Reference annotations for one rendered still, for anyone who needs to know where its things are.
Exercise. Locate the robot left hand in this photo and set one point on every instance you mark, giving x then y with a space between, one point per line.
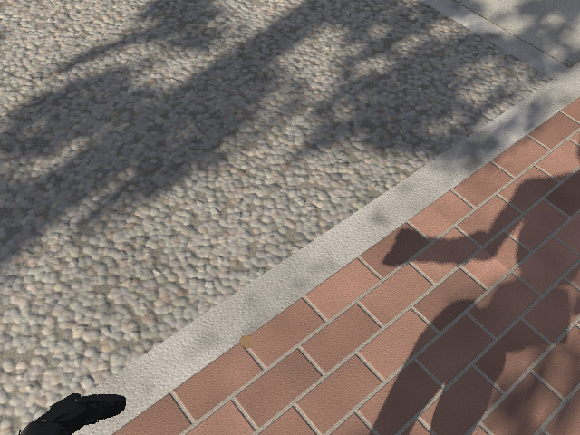
70 414

